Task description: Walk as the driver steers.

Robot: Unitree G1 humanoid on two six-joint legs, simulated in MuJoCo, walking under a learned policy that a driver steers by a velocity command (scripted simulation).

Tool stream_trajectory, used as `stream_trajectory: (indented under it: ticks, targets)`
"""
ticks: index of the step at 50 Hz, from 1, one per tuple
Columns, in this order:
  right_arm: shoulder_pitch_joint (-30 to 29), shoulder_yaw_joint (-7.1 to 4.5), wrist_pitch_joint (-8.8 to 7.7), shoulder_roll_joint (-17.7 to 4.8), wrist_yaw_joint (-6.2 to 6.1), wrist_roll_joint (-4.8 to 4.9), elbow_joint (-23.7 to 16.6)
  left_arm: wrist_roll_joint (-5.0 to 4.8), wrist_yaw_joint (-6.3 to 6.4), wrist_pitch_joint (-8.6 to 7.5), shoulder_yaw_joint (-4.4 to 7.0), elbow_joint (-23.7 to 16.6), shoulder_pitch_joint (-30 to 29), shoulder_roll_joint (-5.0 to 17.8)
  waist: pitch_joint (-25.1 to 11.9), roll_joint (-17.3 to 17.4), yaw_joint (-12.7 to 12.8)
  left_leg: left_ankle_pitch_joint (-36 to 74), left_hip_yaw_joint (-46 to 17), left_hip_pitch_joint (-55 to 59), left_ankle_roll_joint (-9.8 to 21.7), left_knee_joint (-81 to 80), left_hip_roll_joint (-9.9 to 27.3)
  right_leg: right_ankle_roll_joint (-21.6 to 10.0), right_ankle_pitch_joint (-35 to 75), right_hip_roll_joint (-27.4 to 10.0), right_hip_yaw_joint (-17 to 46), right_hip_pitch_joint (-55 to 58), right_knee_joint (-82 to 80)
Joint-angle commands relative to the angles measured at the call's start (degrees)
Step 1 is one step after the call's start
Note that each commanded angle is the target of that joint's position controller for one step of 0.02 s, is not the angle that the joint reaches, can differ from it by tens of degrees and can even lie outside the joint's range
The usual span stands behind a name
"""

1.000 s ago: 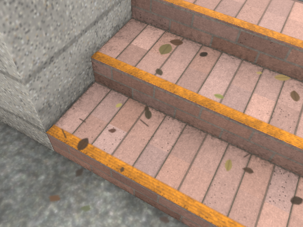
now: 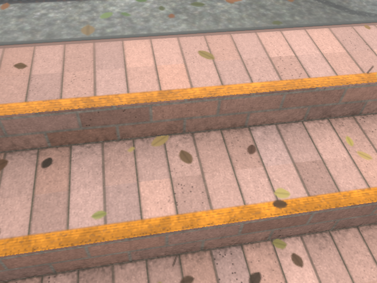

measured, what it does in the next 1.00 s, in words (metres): climbs, turning right: right foot 0.16 m higher, then left foot 0.16 m higher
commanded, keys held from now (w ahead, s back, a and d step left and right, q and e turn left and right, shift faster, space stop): w+e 0.54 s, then w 0.36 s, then w+q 0.10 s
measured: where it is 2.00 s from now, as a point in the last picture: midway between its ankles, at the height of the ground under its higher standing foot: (282, 44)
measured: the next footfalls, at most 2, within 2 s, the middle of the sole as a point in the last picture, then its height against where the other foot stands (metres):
right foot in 0.26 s outside the picture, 0.16 m higher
left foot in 0.74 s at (227, 183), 0.16 m higher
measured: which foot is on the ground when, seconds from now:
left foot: down 0.00-0.28, up 0.30-0.72, down 0.74-1.00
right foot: up 0.00-0.24, down 0.26-0.76, up 0.78-1.00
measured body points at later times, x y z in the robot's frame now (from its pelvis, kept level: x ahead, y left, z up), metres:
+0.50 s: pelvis +0.31 -0.10 +0.12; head +0.34 -0.11 +0.57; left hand +0.35 +0.16 -0.02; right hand +0.43 -0.38 +0.05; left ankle +0.41 +0.07 -0.31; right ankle +0.30 -0.14 -0.58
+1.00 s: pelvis +0.65 -0.18 +0.30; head +0.65 -0.19 +0.75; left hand +0.94 -0.06 +0.22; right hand +0.50 -0.36 +0.14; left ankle +0.66 -0.10 -0.42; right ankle +0.65 -0.34 -0.27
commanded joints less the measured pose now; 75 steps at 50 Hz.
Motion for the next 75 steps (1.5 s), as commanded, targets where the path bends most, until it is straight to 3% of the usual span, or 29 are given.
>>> stream_trajectory:
  ticks: [1, 9, 12, 13, 15, 16, 17, 18, 20, 22, 30, 32, 37, 38, 39, 40, 42, 45, 48, 49, 51, 59, 61, 62, 64, 66, 68, 71, 75]
  targets:
    - [4.84, -0.90, -1.93, -5.95, 0.38, 0.04, 1.73, -0.30, 2.09, -0.54, -1.56, -11.80, -13.67, -2.14, 7.19, 7.22, -0.24, -13.91, -13.71, 5.55, 7.18, -19.47, 20.27, -1.56, -6.16, -1.85, 3.24, -25.49, 13.04]
    - [5.80, 0.22, 0.26, -5.83, -2.17, 2.39, 6.37, -0.43, -1.28, 0.09, -5.28, -20.61, -21.09, -7.36, 0.11, 6.43, 0.03, 33.20, 4.15, 4.10, 8.33, -29.73, 11.87, -3.04, -2.78, -5.02, -14.04, 1.71, -28.89]
    - [4.31, -3.46, 0.95, -19.13, -1.33, 2.91, 1.44, -1.02, -1.81, 0.84, -1.57, -11.89, 0.29, -0.13, -20.25, 16.34, 7.73, 106.95, 3.53, 18.83, 7.76, 3.33, 17.99, -5.43, -6.66, 6.56, -17.61, 25.98, -39.79]
    - [1.09, -4.31, 0.67, -20.26, 0.03, 4.24, -0.42, -1.12, -1.77, 0.41, -0.48, -9.86, 9.10, 2.54, -24.59, 18.80, 12.25, 102.97, 3.69, 17.08, 5.32, 18.96, 17.94, -8.17, -2.54, 6.70, -9.61, 36.09, -49.78]
    - [-5.98, -3.80, -1.65, -11.59, 3.85, 1.75, -10.60, -2.30, -0.58, 0.87, 5.12, -8.51, 4.60, 15.65, -28.33, -4.29, 9.02, 7.04, -7.08, -23.39, -2.13, 69.13, -2.86, -13.53, -13.10, -11.75, 49.93, 54.01, -83.97]
    - [4.40, -3.54, -1.23, -5.32, 6.95, -0.10, -5.22, -1.64, -2.40, -0.15, 4.23, 0.22, 30.52, 15.56, -19.32, 3.92, 15.84, 20.33, -38.71, -44.15, 4.85, 85.80, -8.57, -3.39, -11.45, -10.88, 53.21, 58.13, -84.12]
    - [-0.62, -2.35, -2.59, -4.49, 6.81, -0.56, -8.82, -0.79, -4.59, -2.10, 4.17, 6.59, 28.32, 16.55, -6.36, -0.11, 9.62, 20.89, -34.80, -55.34, 4.63, 93.27, -8.31, -0.62, 0.04, -11.40, 40.85, 50.83, -80.24]
    - [-0.33, -1.45, -3.32, -5.06, 5.88, -1.36, -9.89, -1.37, -5.93, -3.34, 3.39, 8.96, 20.55, 13.59, -6.63, 2.44, 4.82, 17.33, -31.53, -57.19, 4.46, 96.71, -7.57, -4.89, 6.84, -9.79, 35.08, 47.50, -78.03]
    - [-4.67, 1.51, -1.35, -1.13, 4.00, 0.00, -14.19, 3.11, -7.45, -4.41, -0.33, 12.02, 8.94, 3.98, -5.14, 5.50, -5.10, 17.67, -28.56, -58.77, 6.67, 101.06, -3.81, -7.97, 11.46, -8.98, 27.54, 32.10, -78.12]
    - [-4.25, 1.55, 0.31, -3.71, 2.35, 1.20, -14.05, 2.11, -7.61, -6.82, -1.64, 11.89, 0.28, 1.26, -3.15, 6.45, -11.60, 14.94, -21.20, -53.29, 5.60, 95.69, 0.76, -4.27, 11.14, -7.63, 20.23, 18.35, -83.47]
    - [-25.78, 5.08, 1.84, -0.69, 2.93, 0.80, -21.55, 4.92, -6.62, -8.55, -2.83, 20.34, 28.54, 4.55, 0.34, -0.47, 0.84, 5.68, -10.88, -73.16, 0.58, 89.12, 1.51, -9.81, 16.58, -6.05, 20.32, 40.53, -85.14]
    - [-31.39, 5.47, 3.59, 0.45, 2.97, -0.36, -23.17, 2.40, -7.75, -8.57, -2.96, 18.37, 27.09, 5.46, 2.64, -1.25, 1.44, 0.44, -5.87, -67.64, 0.37, 75.44, 2.70, -12.65, 26.01, -9.81, 21.68, 40.02, -91.60]
    - [-27.23, 4.44, 4.41, -3.65, 4.76, 2.06, -23.11, -1.96, -7.77, -10.28, 1.23, 14.45, 21.13, 17.14, -4.56, -7.17, -4.69, -5.52, 1.26, -30.13, -0.08, 36.22, -7.71, -8.47, 106.87, -14.37, 12.26, 48.54, -84.94]
    - [-10.76, 2.60, 3.25, -6.79, 4.15, 3.04, -17.45, 0.07, -8.21, -10.43, 1.60, 14.23, 18.49, 15.77, -11.83, -4.34, -9.40, 2.57, -7.92, -11.84, 4.46, 33.01, -5.56, -4.00, 114.37, -13.50, 11.30, 42.59, -68.64]
    - [7.36, 1.64, 2.62, -8.98, 4.25, 1.71, -8.96, 4.15, -8.46, -10.12, -0.59, 15.00, 30.34, 6.56, -34.15, 16.73, -7.46, 14.60, -35.55, 23.07, 19.64, 29.56, 5.09, -0.17, 81.55, -6.67, 13.69, 22.83, -52.77]
    - [21.45, 1.02, 3.04, -8.65, 4.31, -2.35, -4.02, 1.86, -8.37, -7.96, 1.13, 13.45, 21.35, 9.15, -28.59, 25.60, -16.35, 5.39, -59.90, 25.47, 25.75, 12.46, 12.84, 3.83, 11.24, 10.07, 16.12, 6.37, -20.05]
    - [6.89, 1.57, -0.26, -8.00, 3.24, -1.06, -2.51, -1.31, -6.00, -7.89, 0.75, 10.59, 10.59, 5.22, -3.60, 7.01, -8.32, -15.25, -54.65, 0.85, 18.18, 6.45, 13.03, -2.37, 23.17, 5.37, 16.27, -10.61, -3.87]
    - [-6.85, 4.94, -0.75, 7.58, 2.72, 0.37, 3.03, 2.41, -2.41, -6.09, -2.33, 6.56, 5.01, 0.13, -7.97, -1.70, 2.24, 0.94, -35.19, -10.78, 14.45, 3.74, 10.37, -6.60, 17.84, -1.12, 12.08, -7.71, -5.96]
    - [-2.60, 2.70, -2.51, 3.27, -0.41, 1.99, 8.13, -0.31, -0.56, -4.94, -4.16, -1.36, -1.48, -5.13, 5.71, 0.58, 6.22, -2.59, -23.10, -24.35, 8.48, -7.90, 5.62, -2.28, 10.03, -4.58, 2.99, -1.52, -18.55]
    - [-9.06, 2.58, -2.11, 2.86, 1.69, -1.14, 3.35, -0.50, -2.94, -5.23, -3.72, 2.23, -0.49, 1.30, -9.52, 5.13, 2.09, 0.37, -17.41, -16.63, 10.96, -3.54, 1.60, -3.84, 13.28, -2.24, 0.43, -1.81, -22.51]
    - [-8.84, 2.76, -3.12, 1.14, 3.47, -2.62, 1.65, 1.48, -4.67, -6.16, -3.22, 1.97, -1.79, 1.27, -6.10, 7.44, 2.65, 11.28, -16.41, -23.73, 10.13, -5.64, 1.09, -1.71, 23.01, -5.13, -3.01, 9.52, -30.02]
    - [0.69, -1.47, -3.05, -9.16, 5.52, -0.01, 2.41, -0.18, -2.13, -3.55, -1.51, -1.31, -7.62, 4.77, -3.81, 10.07, 2.07, 56.00, -22.49, 4.41, 12.09, 4.40, 8.99, 2.44, 24.66, 0.25, -6.31, 29.17, -80.47]
    - [5.85, -0.61, -2.76, -1.92, 6.57, -2.00, 2.80, -0.49, 0.39, -5.48, 0.79, 4.42, 13.59, 9.96, -22.26, 2.66, 4.72, 48.75, -19.51, -8.09, 6.01, 28.58, 4.57, -11.08, 50.68, -11.23, 3.55, 66.62, -72.80]
    - [12.86, 1.57, -3.11, 4.24, 6.96, -3.09, 1.99, -0.49, 0.59, -6.02, 2.25, 6.54, 21.96, 13.32, -31.78, -12.86, 4.52, -0.32, -14.84, -29.51, 1.28, 52.42, -5.62, -27.31, 61.21, -26.99, 25.05, 87.66, -79.22]
    - [-2.83, -0.15, -0.96, 0.36, 7.33, 0.52, -0.03, 2.05, 0.58, -5.00, 2.78, 11.05, 19.89, 11.58, -7.51, -3.03, 7.27, -4.89, -17.45, -55.82, 4.02, 90.23, -4.32, -16.49, 18.82, -25.60, 25.74, 65.35, -87.80]
    - [-5.86, 0.53, 0.31, 2.98, 5.93, -0.81, -0.40, 1.66, -1.62, -4.10, -1.72, 15.01, 16.23, -3.05, -5.87, -0.10, 2.62, -1.70, -16.45, -60.94, 9.31, 97.79, -1.35, -13.73, 18.98, -22.06, 13.14, 53.29, -90.36]
    - [-10.69, 2.92, 2.05, 6.95, 6.18, -0.38, -5.18, 1.48, -2.22, -3.57, -2.89, 19.86, 16.53, -6.26, -6.47, -0.69, -0.10, -9.55, -14.74, -68.01, 12.25, 111.74, -0.46, -13.50, 20.94, -22.14, 8.97, 49.98, -92.75]
    - [-17.77, 6.39, 3.35, 8.55, 6.17, 0.74, -11.16, 6.19, -2.92, -4.60, -4.04, 23.57, 10.76, -6.12, -2.71, 5.94, -5.21, -3.51, -15.02, -71.66, 16.48, 102.07, 3.83, -9.29, 9.60, -19.37, -0.58, 36.79, -99.43]
    - [-25.53, 4.99, 3.91, 0.96, 7.45, 2.06, -14.14, 4.60, -3.40, -6.74, -2.65, 16.99, 3.94, 5.53, -3.68, 1.46, -6.84, 2.53, -4.50, -33.86, 7.44, 75.59, 3.83, -9.28, 25.88, -14.95, -14.91, 14.72, -112.08]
